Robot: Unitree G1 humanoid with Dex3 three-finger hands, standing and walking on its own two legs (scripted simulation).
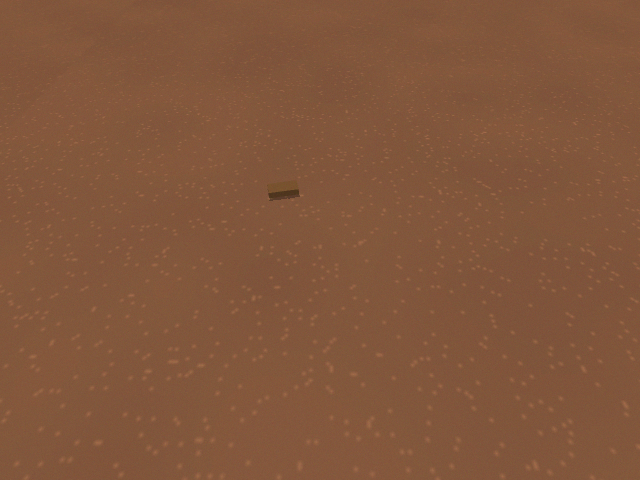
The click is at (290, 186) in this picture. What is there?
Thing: flat box
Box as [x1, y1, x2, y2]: [267, 180, 298, 197]
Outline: 296,180 267,184 269,197 297,194 298,188
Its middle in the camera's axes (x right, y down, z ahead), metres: -0.19 -0.23 +1.87
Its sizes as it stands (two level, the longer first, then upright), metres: 0.146 0.069 0.033
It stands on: the floor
